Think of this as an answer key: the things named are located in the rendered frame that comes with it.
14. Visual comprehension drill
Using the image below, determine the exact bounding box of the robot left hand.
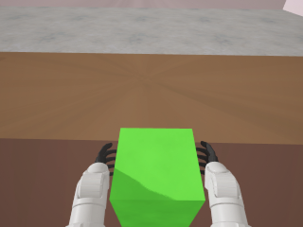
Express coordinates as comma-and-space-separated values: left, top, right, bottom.
95, 143, 117, 176

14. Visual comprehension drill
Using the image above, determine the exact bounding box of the carton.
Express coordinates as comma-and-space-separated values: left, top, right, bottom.
109, 128, 205, 227

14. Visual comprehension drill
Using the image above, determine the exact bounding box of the robot left forearm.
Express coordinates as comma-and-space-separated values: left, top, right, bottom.
65, 163, 110, 227

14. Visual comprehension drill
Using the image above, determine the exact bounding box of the robot right forearm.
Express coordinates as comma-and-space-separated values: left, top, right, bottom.
205, 162, 251, 227

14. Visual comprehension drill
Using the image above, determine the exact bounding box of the robot right hand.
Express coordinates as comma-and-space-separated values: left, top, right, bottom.
196, 141, 219, 175

